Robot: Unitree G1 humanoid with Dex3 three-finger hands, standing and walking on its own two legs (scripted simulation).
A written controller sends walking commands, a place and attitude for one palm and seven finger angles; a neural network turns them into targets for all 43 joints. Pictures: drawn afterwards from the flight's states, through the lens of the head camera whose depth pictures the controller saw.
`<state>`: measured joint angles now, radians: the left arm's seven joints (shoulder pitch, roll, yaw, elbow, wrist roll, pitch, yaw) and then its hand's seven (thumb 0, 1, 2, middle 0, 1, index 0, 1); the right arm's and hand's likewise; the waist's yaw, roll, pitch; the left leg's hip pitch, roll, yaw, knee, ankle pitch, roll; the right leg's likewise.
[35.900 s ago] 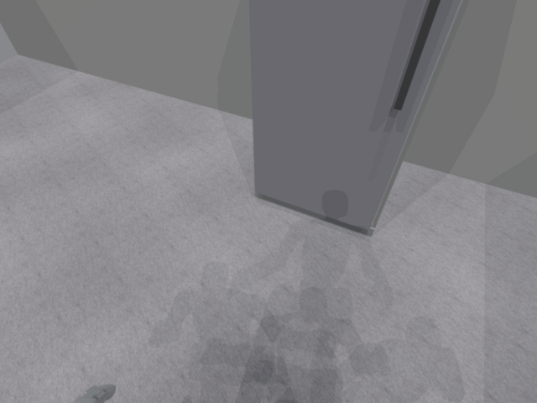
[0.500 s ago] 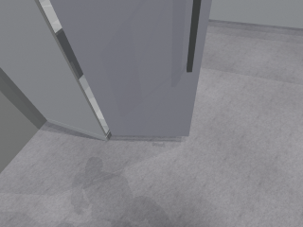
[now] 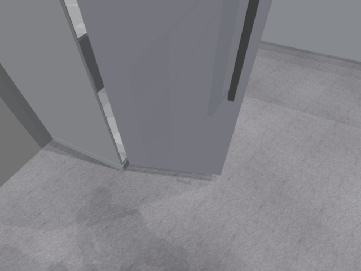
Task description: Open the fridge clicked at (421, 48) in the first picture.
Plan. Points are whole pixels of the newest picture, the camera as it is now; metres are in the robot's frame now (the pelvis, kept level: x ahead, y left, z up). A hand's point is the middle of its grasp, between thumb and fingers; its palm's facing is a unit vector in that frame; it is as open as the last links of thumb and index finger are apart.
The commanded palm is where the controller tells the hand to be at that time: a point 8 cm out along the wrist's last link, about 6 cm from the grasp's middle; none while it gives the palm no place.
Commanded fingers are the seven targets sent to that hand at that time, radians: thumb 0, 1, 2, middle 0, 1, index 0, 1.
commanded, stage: let the arm hang, fingers relaxed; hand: right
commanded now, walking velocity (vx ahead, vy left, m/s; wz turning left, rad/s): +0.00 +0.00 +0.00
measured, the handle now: (244, 34) +0.71 -0.13 +0.18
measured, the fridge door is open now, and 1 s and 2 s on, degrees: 73 73 73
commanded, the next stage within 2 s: look to check the result in 0.18 s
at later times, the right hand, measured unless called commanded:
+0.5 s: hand out of the picture +0.03 -0.17 -0.18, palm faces -0.02 +0.98 -0.18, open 7.4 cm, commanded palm none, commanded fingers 0.00 -0.90 -0.90 0.20 0.30 0.20 0.30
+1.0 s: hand out of the picture +0.04 -0.17 -0.18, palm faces -0.02 +0.98 -0.18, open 7.4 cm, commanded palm none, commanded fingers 0.00 -0.90 -0.90 0.20 0.30 0.20 0.30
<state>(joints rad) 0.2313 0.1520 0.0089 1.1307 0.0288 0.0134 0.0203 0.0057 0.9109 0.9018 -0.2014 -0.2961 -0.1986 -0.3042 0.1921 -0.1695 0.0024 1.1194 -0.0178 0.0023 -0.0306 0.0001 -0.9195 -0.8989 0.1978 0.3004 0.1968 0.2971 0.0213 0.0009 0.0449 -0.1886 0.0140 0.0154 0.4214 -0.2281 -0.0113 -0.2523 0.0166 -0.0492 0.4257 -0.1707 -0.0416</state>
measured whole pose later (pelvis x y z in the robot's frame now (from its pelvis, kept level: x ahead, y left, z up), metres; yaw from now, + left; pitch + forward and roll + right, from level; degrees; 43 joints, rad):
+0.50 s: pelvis +0.02 +0.00 +0.00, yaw +1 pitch +0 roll +0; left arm 0.20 0.16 0.01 1.14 0.02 0.01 0.03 0.00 0.91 0.90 -0.20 -0.30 -0.20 -0.30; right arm 0.23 -0.16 0.00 1.15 -0.02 0.00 -0.03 0.00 -0.91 -0.90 0.20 0.30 0.20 0.30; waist 0.01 0.01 0.06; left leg -0.14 0.01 0.00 0.39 -0.24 -0.01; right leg -0.21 0.01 -0.06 0.41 -0.20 -0.04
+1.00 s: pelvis +0.03 +0.00 +0.00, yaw +1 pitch -1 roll +0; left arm 0.22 0.15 0.01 1.16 0.02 0.00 0.03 0.00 0.91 0.90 -0.20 -0.30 -0.20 -0.30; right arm 0.23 -0.16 0.00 1.15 -0.01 0.00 -0.03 0.00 -0.91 -0.90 0.20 0.30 0.20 0.30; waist 0.02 0.01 0.05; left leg -0.11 0.01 0.00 0.37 -0.25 -0.01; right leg -0.18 0.01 -0.06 0.40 -0.21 -0.04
